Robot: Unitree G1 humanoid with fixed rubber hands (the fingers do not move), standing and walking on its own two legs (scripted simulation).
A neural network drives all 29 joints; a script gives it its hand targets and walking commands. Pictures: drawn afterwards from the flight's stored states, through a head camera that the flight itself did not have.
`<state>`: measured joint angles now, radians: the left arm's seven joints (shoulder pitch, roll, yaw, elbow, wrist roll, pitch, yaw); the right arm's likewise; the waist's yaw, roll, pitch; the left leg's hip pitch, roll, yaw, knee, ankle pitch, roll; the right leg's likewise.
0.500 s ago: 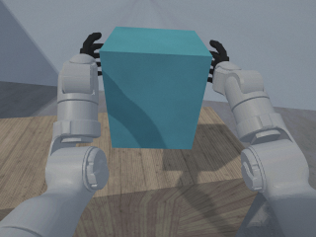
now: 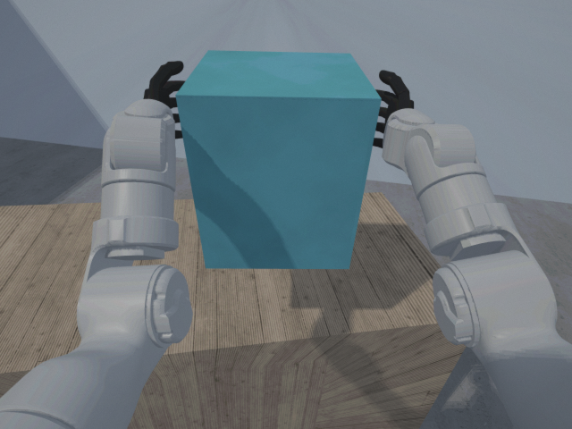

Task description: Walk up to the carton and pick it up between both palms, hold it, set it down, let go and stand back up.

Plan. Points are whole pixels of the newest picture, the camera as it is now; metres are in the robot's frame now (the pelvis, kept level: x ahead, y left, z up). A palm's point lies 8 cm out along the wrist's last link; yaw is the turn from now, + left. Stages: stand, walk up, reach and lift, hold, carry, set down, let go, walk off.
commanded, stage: hold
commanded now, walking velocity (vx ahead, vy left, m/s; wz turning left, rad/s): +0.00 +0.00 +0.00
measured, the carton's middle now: (278, 159) +0.41 +0.00 +0.26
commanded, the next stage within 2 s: none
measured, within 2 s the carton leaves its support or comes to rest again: neither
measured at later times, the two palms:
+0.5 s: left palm (150, 102) +0.36 +0.15 +0.35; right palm (397, 128) +0.35 -0.14 +0.33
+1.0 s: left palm (161, 110) +0.37 +0.15 +0.34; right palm (400, 131) +0.36 -0.15 +0.33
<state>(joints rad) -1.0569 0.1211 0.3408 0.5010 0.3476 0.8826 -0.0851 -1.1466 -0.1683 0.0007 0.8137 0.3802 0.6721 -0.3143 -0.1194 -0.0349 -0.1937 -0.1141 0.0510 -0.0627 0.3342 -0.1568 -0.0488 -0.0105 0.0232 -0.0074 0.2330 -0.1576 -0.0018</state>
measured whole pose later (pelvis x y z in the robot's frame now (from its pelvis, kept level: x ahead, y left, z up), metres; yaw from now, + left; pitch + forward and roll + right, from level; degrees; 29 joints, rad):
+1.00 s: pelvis +0.00 +0.00 +0.00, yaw -1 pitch -4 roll -1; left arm -1.07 0.10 0.36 0.50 0.36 0.89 -0.08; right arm -1.14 -0.18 0.04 0.83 0.40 0.66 -0.30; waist -0.10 -0.01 -0.20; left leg -0.10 0.05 -0.04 0.32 -0.15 -0.04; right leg -0.01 0.02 0.01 0.24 -0.16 0.00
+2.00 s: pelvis +0.00 +0.00 +0.00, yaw -1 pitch -4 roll -1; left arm -1.08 0.11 0.37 0.53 0.34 0.87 -0.06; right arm -1.17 -0.19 0.05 0.87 0.41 0.65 -0.30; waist -0.08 -0.02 -0.20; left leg -0.12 0.06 -0.05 0.35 -0.17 -0.05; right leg -0.02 0.03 0.00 0.25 -0.16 0.00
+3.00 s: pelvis -0.01 +0.00 +0.00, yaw -1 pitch -5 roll -1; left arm -1.09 0.09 0.37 0.53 0.36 0.88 -0.06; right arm -1.16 -0.19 0.01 0.86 0.39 0.66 -0.29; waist -0.10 -0.01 -0.19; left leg -0.09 0.05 -0.04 0.33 -0.15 -0.04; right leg 0.00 0.02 0.02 0.24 -0.15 0.01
